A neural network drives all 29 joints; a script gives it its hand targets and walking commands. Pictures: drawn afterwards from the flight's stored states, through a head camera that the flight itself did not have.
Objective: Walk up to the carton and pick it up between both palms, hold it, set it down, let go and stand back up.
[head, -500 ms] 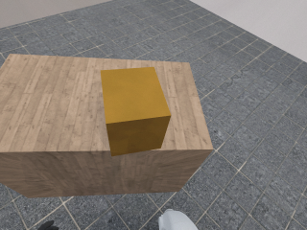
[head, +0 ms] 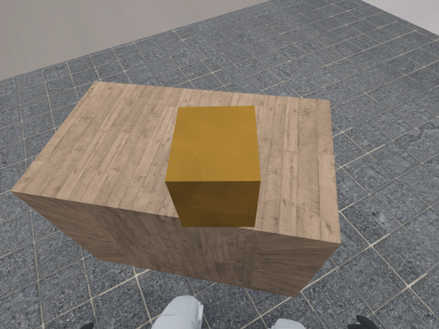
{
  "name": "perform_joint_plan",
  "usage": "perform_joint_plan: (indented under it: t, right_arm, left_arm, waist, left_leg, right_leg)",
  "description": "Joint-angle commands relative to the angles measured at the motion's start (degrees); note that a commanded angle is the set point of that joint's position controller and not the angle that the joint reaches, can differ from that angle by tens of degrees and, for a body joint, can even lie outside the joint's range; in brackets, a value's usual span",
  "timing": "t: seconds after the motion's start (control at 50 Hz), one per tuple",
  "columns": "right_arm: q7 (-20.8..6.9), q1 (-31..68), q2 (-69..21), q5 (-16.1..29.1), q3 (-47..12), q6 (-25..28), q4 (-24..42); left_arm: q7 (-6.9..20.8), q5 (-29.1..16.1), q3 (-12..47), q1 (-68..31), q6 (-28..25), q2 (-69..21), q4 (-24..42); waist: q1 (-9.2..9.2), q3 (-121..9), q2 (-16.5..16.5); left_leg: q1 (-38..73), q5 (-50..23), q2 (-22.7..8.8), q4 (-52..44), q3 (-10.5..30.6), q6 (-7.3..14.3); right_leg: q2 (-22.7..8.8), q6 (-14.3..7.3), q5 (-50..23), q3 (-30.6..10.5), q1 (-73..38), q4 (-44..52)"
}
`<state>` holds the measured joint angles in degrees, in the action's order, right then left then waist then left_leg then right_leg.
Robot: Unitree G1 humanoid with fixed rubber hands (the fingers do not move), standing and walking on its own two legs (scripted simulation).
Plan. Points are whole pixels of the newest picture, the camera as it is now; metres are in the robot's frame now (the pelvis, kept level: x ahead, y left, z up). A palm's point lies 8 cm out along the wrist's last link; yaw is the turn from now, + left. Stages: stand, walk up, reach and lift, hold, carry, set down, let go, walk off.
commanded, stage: walk up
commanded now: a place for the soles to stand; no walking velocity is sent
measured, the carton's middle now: (217, 168) +0.46 +0.02 -0.05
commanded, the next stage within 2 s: reach and lift in 1.76 s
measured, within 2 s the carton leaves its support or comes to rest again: neither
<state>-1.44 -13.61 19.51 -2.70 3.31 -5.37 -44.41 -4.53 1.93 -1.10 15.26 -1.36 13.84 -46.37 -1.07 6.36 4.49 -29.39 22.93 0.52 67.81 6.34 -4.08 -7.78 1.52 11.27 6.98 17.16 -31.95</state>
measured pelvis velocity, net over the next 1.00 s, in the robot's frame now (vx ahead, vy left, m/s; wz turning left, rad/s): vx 0.01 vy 0.06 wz -0.05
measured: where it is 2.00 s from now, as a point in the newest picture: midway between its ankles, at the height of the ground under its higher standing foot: outside the picture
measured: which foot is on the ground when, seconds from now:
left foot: up 0.00-0.10, down 0.12-1.00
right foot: down 0.00-0.16, up 0.18-0.40, down 0.42-1.00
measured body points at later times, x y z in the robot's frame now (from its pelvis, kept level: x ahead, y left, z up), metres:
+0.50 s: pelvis +0.01 +0.06 +0.00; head +0.02 +0.05 +0.45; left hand +0.05 +0.31 -0.14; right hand +0.12 -0.19 -0.13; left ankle +0.02 +0.18 -0.73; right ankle +0.02 -0.06 -0.73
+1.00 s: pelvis +0.01 +0.06 +0.01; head +0.01 +0.07 +0.46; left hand +0.05 +0.32 -0.14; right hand +0.06 -0.20 -0.13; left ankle +0.02 +0.19 -0.73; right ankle +0.02 -0.06 -0.73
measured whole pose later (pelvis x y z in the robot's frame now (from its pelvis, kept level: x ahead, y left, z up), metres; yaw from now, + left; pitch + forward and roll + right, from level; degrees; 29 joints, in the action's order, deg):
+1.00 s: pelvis +0.01 +0.06 +0.01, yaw -3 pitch -2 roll +0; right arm 0.7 -13.6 14.4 -0.8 -1.7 0.3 -54.0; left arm -0.1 0.6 1.7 16.9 -0.3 14.9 -55.2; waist -0.5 2.0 -0.8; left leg -11.7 14.8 -1.4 28.1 -3.2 -0.3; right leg 0.0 0.4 13.7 -2.2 14.0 -29.3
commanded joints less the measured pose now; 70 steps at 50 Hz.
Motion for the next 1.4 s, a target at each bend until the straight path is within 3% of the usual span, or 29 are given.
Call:
perform_joint_plan:
  t: [0.0, 0.02, 0.04, 0.06, 0.08, 0.1, 0.12, 0.14, 0.16, 0.18, 0.2, 0.24, 0.3, 0.34, 0.36, 0.38, 0.4, 0.42, 0.44, 0.46, 0.5, 0.52, 0.58, 0.8, 0.88, 0.9, 0.94, 1.2, 1.38]
  right_arm:
    - [-0.7, -0.6, 0.3, 1.1, -0.8, 1.5, 2.5]
    - [-0.6, -1.7, 0.2, 1.1, -0.7, 2.0, 1.8]
    - [-0.3, -3.4, 0.5, 1.0, -0.3, 2.5, 0.9]
    - [-0.1, -7.4, 0.9, 1.1, 0.3, 3.3, -0.9]
    - [0.3, -9.1, 3.1, 1.6, 1.2, 3.8, -2.0]
    - [0.9, -10.3, 4.2, 2.1, 1.2, 4.3, -2.0]
    - [1.7, -6.4, 6.8, 2.6, 1.5, 4.4, 0.6]
    - [2.5, -4.3, 11.8, 4.1, 2.5, 4.1, 0.1]
    - [2.7, 0.7, 9.8, 4.2, 2.3, 3.9, 0.3]
    - [2.6, 2.6, 5.1, 3.9, 0.9, 3.9, 0.5]
    - [2.7, 1.9, 2.7, 2.6, 0.0, 4.0, 0.8]
    - [2.6, 0.6, 2.0, 1.9, -0.4, 4.8, 1.0]
    - [2.0, 0.3, 1.1, 1.0, -0.6, 5.3, 0.7]
    - [2.2, 2.0, 1.4, 0.5, -0.9, 5.4, 1.1]
    - [2.2, 3.0, 2.5, 0.4, -1.0, 5.4, 1.0]
    - [2.0, 1.9, 1.5, 0.7, -1.6, 5.5, 0.4]
    - [1.9, -0.3, -0.5, 1.2, -2.2, 5.7, 0.7]
    - [2.1, -1.8, -3.0, 2.3, -3.2, 5.7, 0.8]
    - [2.7, -2.8, -4.3, 2.1, -3.9, 5.1, 0.2]
    - [2.9, -2.0, -3.4, 1.6, -4.0, 5.1, -0.8]
    - [2.7, -0.2, 0.8, 2.0, -3.2, 5.8, -1.9]
    - [2.5, 0.7, 1.9, 2.3, -3.0, 5.8, -2.9]
    - [2.5, -0.1, 1.1, 1.8, -3.6, 6.5, -3.7]
    - [2.2, 1.5, 1.5, 2.3, -3.8, 6.3, -6.2]
    - [2.3, 1.1, 2.1, 2.2, -3.7, 6.1, -7.0]
    - [2.3, -0.2, 2.5, 1.6, -3.5, 6.4, -6.3]
    - [2.4, 0.1, 3.5, 1.7, -3.3, 6.4, -6.6]
    - [2.5, -0.7, 2.2, 1.5, -4.1, 6.2, -7.4]
    - [2.7, -0.5, 2.8, 1.5, -4.3, 6.1, -8.1]
  left_arm:
    - [1.4, 1.0, -2.8, -0.2, -0.1, 13.3, 3.4]
    - [2.0, 1.3, -2.8, 0.0, 0.5, 13.9, 3.3]
    - [2.4, 1.2, -2.5, -1.0, 1.1, 14.2, 3.3]
    - [2.9, 1.5, -1.8, -1.6, 1.7, 13.3, 3.3]
    - [3.5, 1.9, -0.8, 0.4, 2.1, 10.6, 3.0]
    - [4.4, 1.2, 1.2, 3.6, 2.2, 5.4, 3.0]
    - [4.6, 0.4, 1.9, 4.9, 2.5, 1.4, 4.7]
    - [3.3, -1.4, 1.0, 2.2, 3.4, 5.0, 4.3]
    - [3.1, -1.8, 0.5, 1.0, 3.8, 6.9, 4.0]
    - [3.1, -1.9, 0.1, -0.5, 3.6, 8.6, 3.5]
    - [3.1, -2.0, 0.3, 0.6, 3.1, 7.8, 2.1]
    - [2.8, -0.6, 0.5, 4.1, 2.2, 6.8, 0.1]
    - [2.7, 0.4, 0.6, 4.2, 1.2, 6.3, 0.2]
    - [3.0, -0.2, 0.5, 4.2, 0.8, 5.2, -0.3]
    - [3.1, -0.3, 0.3, 4.5, 0.6, 5.4, -0.3]
    - [3.1, -0.2, 0.3, 5.8, 0.3, 5.5, -0.7]
    - [3.2, 0.1, -0.2, 6.4, 0.1, 7.6, -0.4]
    - [3.2, -1.0, -0.4, 2.7, 0.2, 9.1, 0.4]
    - [3.7, -2.6, -1.2, 1.0, 0.9, 11.7, -1.0]
    - [4.3, -2.6, -0.2, -1.6, 1.4, 9.0, -1.4]
    - [4.7, -1.9, 0.9, 0.4, 1.6, 5.0, -1.3]
    - [4.5, -1.8, 1.3, 1.9, 1.3, 4.7, -1.4]
    - [4.9, -1.8, 0.8, 3.4, 0.6, 6.7, -3.2]
    - [4.3, -1.7, 1.3, 2.4, 0.4, 7.2, -5.1]
    - [4.2, -1.6, 1.5, 2.8, 0.2, 7.4, -6.0]
    - [4.2, -1.4, 1.2, 3.3, 0.6, 8.3, -6.8]
    - [4.1, -1.1, 1.4, 3.6, 0.7, 7.4, -7.1]
    - [3.6, -1.8, 1.3, 4.2, 0.5, 9.1, -8.4]
    - [3.6, -1.9, 1.3, 3.6, 0.8, 9.2, -8.3]
  waist:
    - [-1.56, -5.3, -20.0]
    - [-1.45, -6.1, -20.9]
    - [-0.08, -6.0, -19.5]
    - [2.04, -6.7, -16.2]
    - [2.54, -6.6, -8.7]
    - [2.1, -8.2, 0.8]
    - [0.26, -4.1, 10.1]
    - [2.97, -2.3, 9.5]
    - [1.47, 2.0, 10.8]
    - [1.92, 5.3, 9.1]
    - [1.51, 4.1, 9.8]
    - [0.69, -0.8, 10.9]
    - [1.39, -7.2, 8.5]
    - [0.51, -9.6, 4.8]
    - [-0.51, -9.9, 2.9]
    - [-0.67, -12.1, 0.9]
    - [0.37, -13.9, -4.4]
    - [3.08, -12.0, -7.5]
    - [4.06, -8.5, -11.6]
    - [4.53, -5.2, -12.0]
    - [1.73, -1.6, -9.7]
    - [0.89, -0.7, -8.3]
    - [0.81, -3.4, -8.6]
    - [-0.03, -3.1, -1.5]
    - [0.25, -3.2, -2.0]
    - [0.95, -3.9, -3.6]
    - [0.56, -3.5, -2.7]
    - [1.38, -5.5, -6.7]
    - [1.03, -5.1, -5.7]
  left_leg:
    - [5.9, 5.3, -3.0, -23.5, -4.0, 0.5]
    - [9.5, 4.8, -2.4, -27.6, -5.5, 1.2]
    - [14.7, -1.3, -2.0, -33.1, -7.2, 2.2]
    - [20.1, -8.2, -0.5, -39.5, -8.9, 2.9]
    - [22.5, -12.8, 0.0, -43.0, -7.0, 2.6]
    - [22.9, -11.8, -6.7, -45.5, 5.0, 3.5]
    - [17.5, -12.8, -16.4, -49.6, 21.1, 6.6]
    - [2.9, 3.1, -20.5, -54.0, 21.9, 13.1]
    - [-2.2, 13.8, -18.6, -57.5, 20.5, 15.2]
    - [0.6, 11.3, -13.9, -56.4, 13.6, 13.5]
    - [7.6, -0.8, -11.5, -52.6, 9.5, 12.3]
    - [12.7, -20.8, -12.4, -47.0, 8.2, 12.6]
    - [17.8, -27.4, -12.5, -43.3, 6.2, 13.2]
    - [19.8, -32.8, -11.7, -38.6, 3.7, 11.9]
    - [18.6, -34.5, -11.9, -36.1, 3.0, 10.8]
    - [17.0, -30.9, -11.0, -34.0, 2.2, 9.0]
    - [13.4, -23.8, -8.0, -30.3, -0.5, 6.9]
    - [10.0, -10.2, -3.2, -30.3, -3.8, 5.7]
    - [17.7, -1.8, -2.9, -34.2, -5.5, 5.9]
    - [20.0, -3.4, -4.1, -38.4, -3.3, 6.1]
    - [16.3, -8.8, -5.3, -40.7, -1.2, 6.4]
    - [14.8, -11.7, -5.5, -41.2, -0.9, 6.4]
    - [15.7, -12.0, -6.1, -42.7, -1.6, 6.4]
    - [14.9, -3.2, -6.8, -48.2, -1.7, 6.9]
    - [16.2, -3.3, -6.9, -48.1, -2.4, 7.1]
    - [17.0, -2.0, -8.5, -49.4, -0.4, 7.6]
    - [16.3, -1.1, -9.4, -50.1, 0.2, 8.1]
    - [21.2, -12.5, -6.4, -44.0, -6.3, 6.9]
    - [21.4, -12.9, -7.1, -44.4, -7.4, 6.6]
  right_leg:
    - [-10.3, -11.0, 11.5, -9.5, -3.1, 11.3]
    - [-9.7, -10.5, 11.9, -8.9, -2.1, 9.7]
    - [-9.2, -9.7, 10.7, -8.0, 0.9, 6.8]
    - [-7.8, -8.2, 10.5, -6.0, 3.5, 1.5]
    - [-5.2, -6.3, 8.5, -3.7, 5.9, -6.6]
    - [-1.4, -3.2, 14.5, -0.2, 9.4, -14.1]
    - [4.1, -0.7, 27.7, -1.2, 15.9, -19.9]
    - [1.7, -1.5, 28.7, -7.4, 7.7, -21.8]
    - [2.1, -1.5, 25.6, -7.5, 6.1, -23.9]
    - [2.6, -1.7, 21.4, -7.8, 8.6, -22.1]
    - [3.5, -1.5, 19.7, -7.5, 11.7, -20.3]
    - [3.4, -1.3, 18.6, -7.3, 9.2, -18.5]
    - [4.7, -1.0, 15.3, -6.1, 3.0, -9.9]
    - [5.9, -1.4, 4.0, -4.5, -2.0, 1.0]
    - [5.7, -2.2, -5.8, -4.9, -5.6, 6.8]
    - [3.9, -3.3, -11.8, -8.3, -10.4, 9.1]
    - [-1.2, -5.1, -20.2, -15.2, -14.4, 7.8]
    - [-4.9, -7.6, -17.8, -21.2, -12.2, 9.3]
    - [-6.5, -10.8, -7.0, -20.2, -0.7, 10.9]
    - [-4.0, -9.2, 0.4, -18.6, 4.0, 12.4]
    - [1.9, -5.8, 1.4, -13.0, 2.0, 11.5]
    - [1.9, -5.3, -2.1, -12.8, 0.7, 10.5]
    - [2.2, -5.0, -6.3, -12.9, -2.6, 8.7]
    - [3.9, -4.3, 2.1, -13.5, -1.7, 7.8]
    - [4.1, -4.1, 1.3, -14.0, -0.6, 7.6]
    - [4.9, -3.9, 2.9, -13.0, -0.7, 6.9]
    - [5.1, -3.7, 2.7, -13.0, -1.1, 6.9]
    - [3.3, -4.8, -9.6, -16.3, -1.5, 8.3]
    - [3.9, -5.0, -11.6, -16.7, -1.9, 7.7]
